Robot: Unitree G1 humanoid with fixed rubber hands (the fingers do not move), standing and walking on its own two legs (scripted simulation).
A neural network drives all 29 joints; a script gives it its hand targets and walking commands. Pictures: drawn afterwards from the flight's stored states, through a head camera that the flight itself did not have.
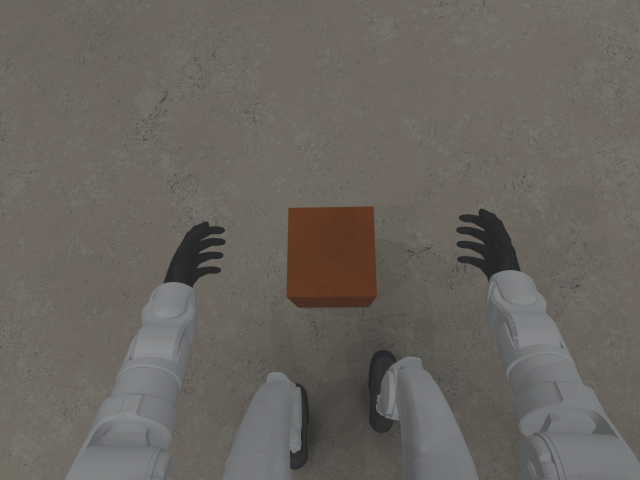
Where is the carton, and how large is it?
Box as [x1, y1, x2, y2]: [286, 207, 376, 306]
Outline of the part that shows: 288,208 286,296 297,306 368,306 376,296 373,207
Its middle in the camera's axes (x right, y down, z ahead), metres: +0.03 +0.04 +1.00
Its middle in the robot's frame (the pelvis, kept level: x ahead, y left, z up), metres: +0.47 +0.03 -0.57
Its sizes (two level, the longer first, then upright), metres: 0.210 0.200 0.250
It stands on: the floor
